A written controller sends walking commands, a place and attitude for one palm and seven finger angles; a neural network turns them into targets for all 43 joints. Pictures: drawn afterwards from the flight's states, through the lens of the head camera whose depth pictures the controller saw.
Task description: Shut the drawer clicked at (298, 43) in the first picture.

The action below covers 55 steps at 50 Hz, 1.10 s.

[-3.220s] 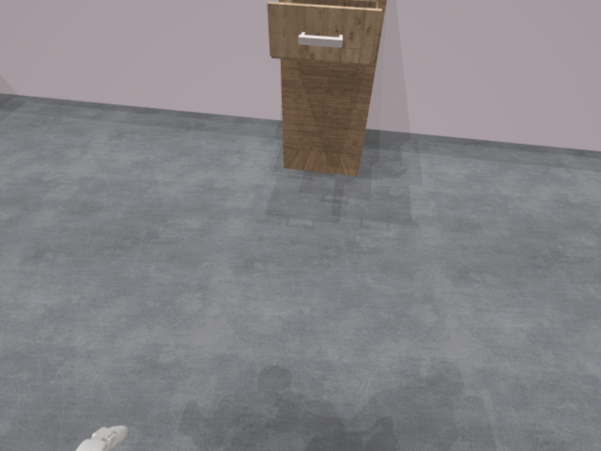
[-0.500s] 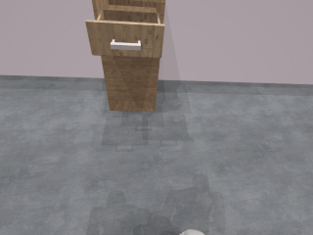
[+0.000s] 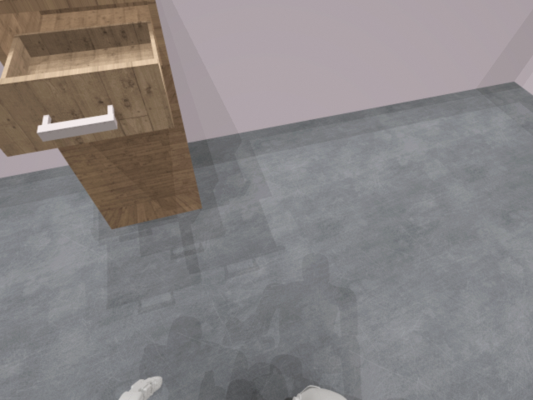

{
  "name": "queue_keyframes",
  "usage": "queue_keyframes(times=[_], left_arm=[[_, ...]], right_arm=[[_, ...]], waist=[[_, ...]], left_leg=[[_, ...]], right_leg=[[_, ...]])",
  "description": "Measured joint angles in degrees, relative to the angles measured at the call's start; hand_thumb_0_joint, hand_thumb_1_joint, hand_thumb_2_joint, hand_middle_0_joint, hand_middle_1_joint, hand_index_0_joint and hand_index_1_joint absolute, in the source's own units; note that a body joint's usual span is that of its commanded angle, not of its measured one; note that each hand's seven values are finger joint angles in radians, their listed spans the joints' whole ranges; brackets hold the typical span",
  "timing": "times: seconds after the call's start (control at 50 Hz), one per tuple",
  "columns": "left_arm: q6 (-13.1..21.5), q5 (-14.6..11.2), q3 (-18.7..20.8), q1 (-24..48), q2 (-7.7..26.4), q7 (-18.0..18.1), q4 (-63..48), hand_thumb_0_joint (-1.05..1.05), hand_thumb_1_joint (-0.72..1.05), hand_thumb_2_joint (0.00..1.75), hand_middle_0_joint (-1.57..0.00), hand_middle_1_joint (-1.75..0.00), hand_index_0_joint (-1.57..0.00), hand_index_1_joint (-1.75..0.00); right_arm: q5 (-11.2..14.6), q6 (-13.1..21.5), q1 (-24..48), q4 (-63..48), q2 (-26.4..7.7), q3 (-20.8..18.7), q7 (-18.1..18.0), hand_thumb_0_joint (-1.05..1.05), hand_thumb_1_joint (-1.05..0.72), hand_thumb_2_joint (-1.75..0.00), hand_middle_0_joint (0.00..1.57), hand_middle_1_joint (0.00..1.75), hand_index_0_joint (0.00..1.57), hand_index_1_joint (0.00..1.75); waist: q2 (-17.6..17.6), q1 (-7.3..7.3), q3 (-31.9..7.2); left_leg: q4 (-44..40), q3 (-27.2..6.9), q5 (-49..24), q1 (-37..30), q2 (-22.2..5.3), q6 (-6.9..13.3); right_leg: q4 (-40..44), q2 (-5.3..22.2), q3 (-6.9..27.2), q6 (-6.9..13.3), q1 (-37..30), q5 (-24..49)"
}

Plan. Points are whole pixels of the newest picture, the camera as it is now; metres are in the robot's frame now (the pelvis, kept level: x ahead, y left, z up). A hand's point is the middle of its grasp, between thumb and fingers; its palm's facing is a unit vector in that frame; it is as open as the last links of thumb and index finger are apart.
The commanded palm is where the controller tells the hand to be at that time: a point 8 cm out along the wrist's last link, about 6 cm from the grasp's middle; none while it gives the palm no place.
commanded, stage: turn to face it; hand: left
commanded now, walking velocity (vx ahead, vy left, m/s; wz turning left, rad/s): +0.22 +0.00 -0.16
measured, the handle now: (79, 120) +0.60 +0.39 +0.05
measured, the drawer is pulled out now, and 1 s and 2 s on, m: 0.29 0.29 0.29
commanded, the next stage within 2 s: take the last steps up to it in 0.82 s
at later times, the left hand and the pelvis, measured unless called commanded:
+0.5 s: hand out of the picture +0.14 +0.23 -0.17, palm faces +0.19 -0.97 -0.16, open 7.4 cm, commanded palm none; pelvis +0.13 +0.05 +0.01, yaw +7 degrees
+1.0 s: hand out of the picture +0.14 +0.19 -0.13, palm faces +0.31 -0.92 -0.25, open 7.4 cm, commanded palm none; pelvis +0.14 +0.00 +0.03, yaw +16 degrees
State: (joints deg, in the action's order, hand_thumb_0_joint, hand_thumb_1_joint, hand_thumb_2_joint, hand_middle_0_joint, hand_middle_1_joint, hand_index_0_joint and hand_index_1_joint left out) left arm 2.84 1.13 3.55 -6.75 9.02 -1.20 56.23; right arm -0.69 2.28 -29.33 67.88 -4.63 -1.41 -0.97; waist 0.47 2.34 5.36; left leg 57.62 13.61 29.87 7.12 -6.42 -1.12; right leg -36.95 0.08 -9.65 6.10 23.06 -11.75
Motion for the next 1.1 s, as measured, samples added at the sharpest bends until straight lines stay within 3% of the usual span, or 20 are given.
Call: queue_keyframes(times=[0.02, 0.06, 0.1, 0.18, 0.24, 0.34, 0.36, 0.38, 0.44, 0.5, 0.56, 0.68, 0.76, 0.8, 0.84, 0.9, 0.96, 1.02, 1.1], left_arm=[[0.1, -0.3, 0.0, -0.5, 0.0, 0.4, 0.1, 0.01, 0.91, 0.90, -0.20, -0.30, -0.20, -0.30], [0.2, -0.8, 0.2, -2.1, 0.1, 1.2, 0.7, 0.00, 0.91, 0.90, -0.20, -0.30, -0.20, -0.30], [0.5, -0.9, 0.6, -3.5, 0.7, 2.3, 1.4, -0.01, 0.93, 0.90, -0.21, -0.30, -0.20, -0.30], [0.1, -0.3, -0.3, -5.5, 1.1, 2.6, 3.5, -0.01, 0.93, 0.90, -0.20, -0.30, -0.20, -0.30], [-0.3, -0.2, -0.9, -6.1, 0.6, 2.4, 4.2, 0.00, 0.93, 0.90, -0.20, -0.30, -0.20, -0.30], [-1.3, -0.1, -1.1, -7.0, 0.0, 2.4, 3.8, 0.00, 0.92, 0.90, -0.20, -0.30, -0.20, -0.30], [-1.5, -0.2, -1.1, -7.4, 0.1, 2.4, 3.7, 0.00, 0.92, 0.90, -0.20, -0.30, -0.20, -0.30], [-1.9, -0.4, -1.0, -7.7, 0.3, 2.4, 3.6, 0.01, 0.92, 0.90, -0.20, -0.30, -0.20, -0.30], [-3.5, -0.9, -0.7, -7.4, 1.0, 2.8, 3.5, 0.01, 0.91, 0.90, -0.20, -0.30, -0.20, -0.30], [-4.4, -0.6, -0.5, -6.8, 1.0, 2.5, 3.6, 0.01, 0.91, 0.90, -0.20, -0.30, -0.20, -0.30], [-4.6, -0.5, -0.2, -6.4, 1.2, 2.4, 3.1, 0.01, 0.91, 0.90, -0.20, -0.30, -0.20, -0.30], [-5.3, -0.3, 0.2, -6.2, 2.0, 2.7, 2.0, 0.01, 0.91, 0.90, -0.20, -0.30, -0.20, -0.30], [-5.2, -0.4, 0.1, -5.6, 1.9, 2.8, 1.2, 0.01, 0.91, 0.90, -0.20, -0.30, -0.20, -0.30], [-4.6, -0.5, -0.2, -5.7, 1.7, 2.9, 0.7, 0.01, 0.91, 0.90, -0.20, -0.30, -0.20, -0.30], [-3.9, -0.2, -0.5, -5.9, 1.0, 3.1, 0.6, 0.01, 0.91, 0.90, -0.20, -0.30, -0.20, -0.30], [-3.9, 0.0, -1.2, -6.9, -0.1, 3.0, 0.2, 0.01, 0.91, 0.90, -0.20, -0.30, -0.20, -0.30], [-3.7, 0.0, -1.4, -7.6, -0.9, 3.1, 0.1, 0.01, 0.90, 0.90, -0.20, -0.30, -0.20, -0.30], [-2.8, 0.1, -1.4, -8.1, -1.0, 3.1, 0.6, 0.01, 0.92, 0.90, -0.21, -0.30, -0.20, -0.30], [-1.3, 0.3, -1.4, -9.9, -0.7, 2.3, 1.3, 0.01, 0.92, 0.90, -0.21, -0.30, -0.20, -0.30]], right_arm=[[0.1, -0.4, 1.4, -0.4, -0.3, -0.3, 0.0, 0.01, -0.90, -0.90, 0.20, 0.30, 0.20, 0.30], [0.0, -0.8, 4.6, -2.1, -1.1, -0.8, -0.2, 0.01, -0.90, -0.90, 0.20, 0.30, 0.20, 0.30], [-0.4, -0.9, 8.1, -4.3, -2.0, -1.1, -0.4, 0.01, -0.90, -0.90, 0.20, 0.30, 0.20, 0.30], [-0.7, -0.9, 13.9, -8.3, -3.7, -1.5, -0.7, 0.01, -0.91, -0.90, 0.19, 0.30, 0.20, 0.30], [-0.4, -1.2, 16.0, -9.1, -5.0, -1.6, -0.5, 0.01, -0.93, -0.90, 0.19, 0.30, 0.20, 0.30], [-0.5, -1.9, 17.0, -8.8, -5.2, -0.9, 0.4, 0.01, -0.93, -0.90, 0.19, 0.29, 0.20, 0.30], [-0.6, -1.9, 16.9, -8.9, -5.2, -0.8, 0.6, 0.01, -0.92, -0.90, 0.19, 0.29, 0.20, 0.30], [-0.8, -1.8, 16.9, -9.0, -4.9, -0.7, 0.7, 0.01, -0.92, -0.90, 0.19, 0.29, 0.20, 0.30], [-1.0, -1.9, 18.0, -9.7, -4.0, -0.2, 0.5, 0.01, -0.92, -0.90, 0.19, 0.30, 0.20, 0.30], [-0.9, -2.1, 19.0, -10.5, -4.1, -0.4, -0.2, 0.00, -0.92, -0.90, 0.20, 0.30, 0.20, 0.30], [-0.9, -2.3, 19.6, -11.0, -4.6, -0.5, -0.4, 0.00, -0.92, -0.90, 0.20, 0.30, 0.20, 0.30], [-0.8, -3.0, 19.2, -11.3, -5.1, -0.9, -0.1, 0.00, -0.92, -0.90, 0.20, 0.30, 0.20, 0.30], [-1.0, -3.7, 18.6, -11.0, -5.5, -1.3, 0.2, 0.00, -0.91, -0.90, 0.20, 0.30, 0.20, 0.30], [-0.8, -4.1, 18.1, -10.7, -5.8, -1.5, 0.4, 0.00, -0.91, -0.90, 0.20, 0.30, 0.20, 0.30], [-0.4, -4.6, 17.8, -10.3, -6.3, -1.9, 0.6, 0.01, -0.91, -0.90, 0.20, 0.30, 0.20, 0.30], [-0.4, -6.0, 16.8, -9.9, -6.9, -2.7, 0.9, 0.01, -0.91, -0.90, 0.20, 0.30, 0.20, 0.30], [-0.6, -6.3, 16.6, -9.5, -7.3, -3.0, 1.1, 0.01, -0.91, -0.90, 0.20, 0.30, 0.20, 0.30], [-0.7, -5.7, 16.0, -9.2, -7.4, -3.0, 1.2, 0.01, -0.91, -0.90, 0.20, 0.30, 0.20, 0.30], [-1.0, -5.3, 15.6, -8.3, -7.5, -2.8, 1.5, 0.01, -0.91, -0.90, 0.19, 0.30, 0.20, 0.30]], waist=[[0.0, -0.17, 0.2], [-0.1, -0.39, -0.2], [-0.6, -0.34, -1.0], [-1.9, 0.51, -2.4], [-2.4, 0.11, -3.1], [-1.2, -2.02, -3.2], [-0.9, -2.36, -3.3], [0.0, -2.48, -3.3], [2.0, -3.40, -2.0], [1.6, -3.25, -1.2], [0.9, -3.14, -0.9], [-0.3, -2.50, -1.8], [-1.3, -1.90, -2.3], [-1.6, -1.88, -2.7], [-2.6, -2.04, -2.9], [-3.2, -1.97, -3.8], [-2.7, -2.06, -4.0], [-2.3, -2.04, -3.8], [-1.7, -3.21, -3.9]], left_leg=[[8.4, -3.2, -1.1, 4.2, 0.3, 0.2], [16.7, -7.1, -4.9, 11.6, 0.1, 0.2], [16.5, -9.4, -8.0, 17.6, -0.7, 0.1], [6.1, -11.0, -12.3, 24.3, -1.8, -0.9], [-3.7, -10.6, -15.5, 24.2, -1.6, -1.2], [-16.9, -8.9, -17.6, 18.0, 0.6, -0.8], [-19.8, -8.6, -19.9, 16.0, 1.1, -0.4], [-20.6, -8.4, -18.0, 15.2, 2.1, 1.5], [-19.5, -7.8, -15.2, 15.2, 4.1, 4.5], [-23.1, -8.0, -17.2, 14.0, 5.3, 5.0], [-27.2, -8.5, -19.4, 12.7, 6.3, 5.3], [-31.2, -9.8, -21.6, 11.3, 7.4, 4.8], [-31.0, -11.2, -21.9, 11.6, 7.7, 3.9], [-29.8, -11.8, -21.6, 12.3, 8.0, 3.2], [-26.5, -12.6, -18.7, 13.7, 8.0, 2.2], [-13.4, -13.5, -8.0, 17.2, 8.3, 1.0], [-1.9, -13.3, -7.5, 19.2, 7.4, 0.0], [-0.7, -13.1, -8.1, 17.8, 5.8, -0.8], [-6.3, -12.0, -6.8, 14.4, 4.1, -0.9]], right_leg=[[0.2, -0.5, 0.3, -0.1, -1.4, -1.7], [3.0, -1.4, 1.0, -0.6, -4.6, -2.6], [6.6, -2.1, 1.4, -1.4, -7.4, -1.6], [10.9, -1.9, 1.3, -1.8, -11.4, -1.6], [11.8, -1.3, 0.2, -2.8, -13.8, -3.0], [8.6, 0.2, -2.4, -4.9, -16.5, -7.9], [6.6, 0.7, -2.9, -5.5, -16.4, -9.6], [3.6, 1.8, -3.2, -6.0, -15.6, -11.5], [-11.5, 3.0, 1.2, -7.3, -9.4, -20.4], [-21.0, 3.1, 4.5, -7.8, -3.7, -19.4], [-22.3, 3.6, 6.6, -8.2, -0.5, -16.1], [-15.3, 3.9, 7.9, -8.8, -0.5, -14.3], [-6.7, 3.0, 7.5, -8.4, -3.8, -13.3], [0.3, 2.6, 7.1, -8.2, -6.9, -9.2], [4.5, 2.1, 6.4, -6.8, -8.7, -5.0], [5.2, 2.5, 4.6, -5.0, -9.8, -5.7], [8.1, 2.9, 3.7, -4.6, -11.3, -4.6], [10.4, 3.2, 2.4, -4.5, -12.5, -3.5], [11.9, 3.6, 0.8, -4.8, -13.5, -3.1]])
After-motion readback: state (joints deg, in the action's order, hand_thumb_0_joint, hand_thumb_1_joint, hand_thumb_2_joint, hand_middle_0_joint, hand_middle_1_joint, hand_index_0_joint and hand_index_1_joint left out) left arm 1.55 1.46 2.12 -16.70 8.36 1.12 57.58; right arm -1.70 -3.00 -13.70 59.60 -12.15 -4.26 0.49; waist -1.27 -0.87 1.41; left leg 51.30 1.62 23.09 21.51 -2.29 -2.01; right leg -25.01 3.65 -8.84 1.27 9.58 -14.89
